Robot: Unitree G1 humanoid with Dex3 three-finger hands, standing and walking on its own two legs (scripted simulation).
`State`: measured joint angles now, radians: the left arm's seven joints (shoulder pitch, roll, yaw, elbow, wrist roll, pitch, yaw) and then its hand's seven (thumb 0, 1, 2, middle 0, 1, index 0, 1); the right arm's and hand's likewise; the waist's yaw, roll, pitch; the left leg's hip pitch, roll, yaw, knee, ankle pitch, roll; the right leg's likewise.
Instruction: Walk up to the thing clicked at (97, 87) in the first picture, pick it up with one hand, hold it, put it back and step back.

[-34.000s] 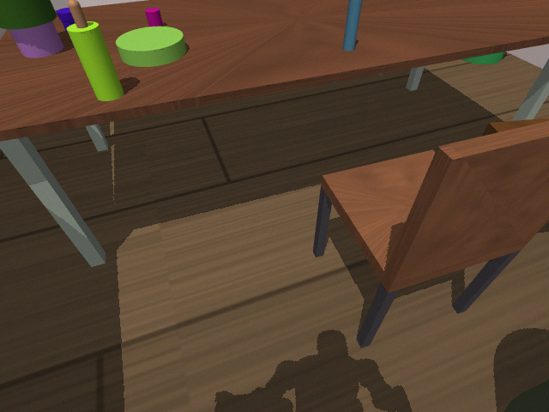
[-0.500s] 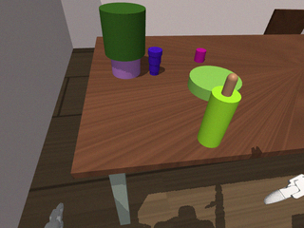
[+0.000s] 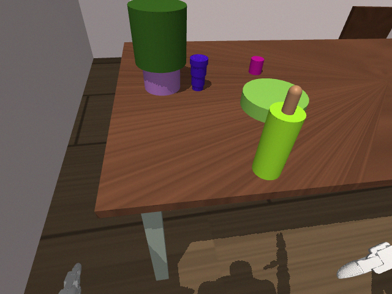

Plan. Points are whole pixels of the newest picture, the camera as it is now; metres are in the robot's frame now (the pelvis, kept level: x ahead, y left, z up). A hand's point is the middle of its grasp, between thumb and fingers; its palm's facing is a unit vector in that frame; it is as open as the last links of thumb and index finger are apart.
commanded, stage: home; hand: right
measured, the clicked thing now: (279, 134) +0.46 -0.21 +0.11
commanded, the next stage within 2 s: none
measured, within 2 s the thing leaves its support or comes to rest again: neither
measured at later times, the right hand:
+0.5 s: hand (316, 265) +0.18 -0.22 +0.02, palm faces +0.17 +0.94 -0.29, open 17.7 cm
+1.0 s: hand (276, 270) +0.22 -0.18 -0.10, palm faces +0.08 +0.97 -0.24, open 17.6 cm
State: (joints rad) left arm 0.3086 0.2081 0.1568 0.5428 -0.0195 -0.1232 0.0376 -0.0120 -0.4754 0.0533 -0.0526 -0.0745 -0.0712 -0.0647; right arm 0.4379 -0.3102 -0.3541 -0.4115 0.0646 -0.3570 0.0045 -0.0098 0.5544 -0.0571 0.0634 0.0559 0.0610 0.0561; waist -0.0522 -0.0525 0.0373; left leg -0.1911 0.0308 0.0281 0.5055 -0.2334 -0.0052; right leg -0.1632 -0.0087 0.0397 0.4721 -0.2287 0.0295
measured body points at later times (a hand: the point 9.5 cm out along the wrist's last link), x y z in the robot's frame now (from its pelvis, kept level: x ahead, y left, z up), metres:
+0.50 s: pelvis +0.01 -0.01 +0.00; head +0.01 +0.00 +0.45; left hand +0.18 +0.22 -0.09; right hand +0.17 -0.27 +0.04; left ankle +0.03 +0.12 -0.74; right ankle +0.02 -0.14 -0.74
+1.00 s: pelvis +0.03 -0.01 +0.00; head +0.05 +0.00 +0.45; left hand +0.15 +0.24 -0.11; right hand +0.21 -0.24 -0.08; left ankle +0.03 +0.12 -0.74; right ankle +0.02 -0.14 -0.74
